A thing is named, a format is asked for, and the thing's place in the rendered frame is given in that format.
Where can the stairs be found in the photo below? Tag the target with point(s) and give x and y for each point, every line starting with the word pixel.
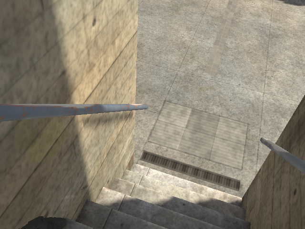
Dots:
pixel 144 198

